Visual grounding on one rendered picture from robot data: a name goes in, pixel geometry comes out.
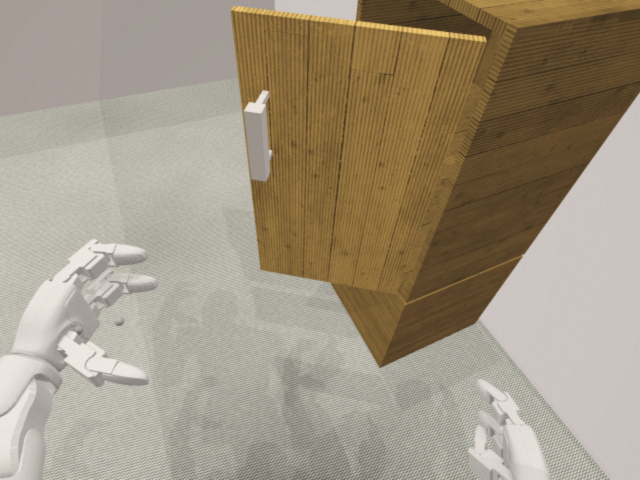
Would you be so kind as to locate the left robot hand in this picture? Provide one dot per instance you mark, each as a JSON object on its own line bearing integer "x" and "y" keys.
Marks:
{"x": 46, "y": 327}

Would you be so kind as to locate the handle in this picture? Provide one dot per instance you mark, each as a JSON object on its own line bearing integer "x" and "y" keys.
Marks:
{"x": 255, "y": 116}

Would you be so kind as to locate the robot left forearm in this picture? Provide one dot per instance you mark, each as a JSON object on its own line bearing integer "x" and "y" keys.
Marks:
{"x": 27, "y": 386}

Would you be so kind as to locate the right robot hand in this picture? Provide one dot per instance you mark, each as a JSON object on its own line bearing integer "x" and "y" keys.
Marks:
{"x": 515, "y": 443}

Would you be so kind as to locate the cupboard door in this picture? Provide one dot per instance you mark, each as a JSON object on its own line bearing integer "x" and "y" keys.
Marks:
{"x": 360, "y": 118}

